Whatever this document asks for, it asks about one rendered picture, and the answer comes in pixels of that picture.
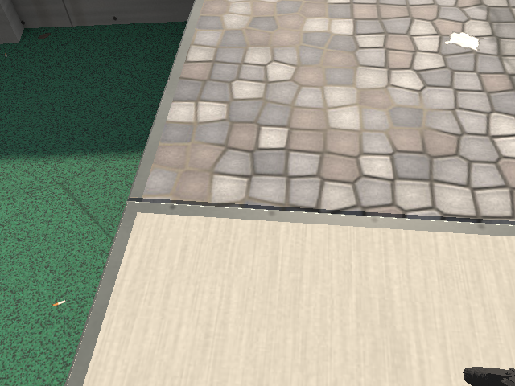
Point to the right robot hand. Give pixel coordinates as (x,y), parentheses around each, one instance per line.
(479,376)

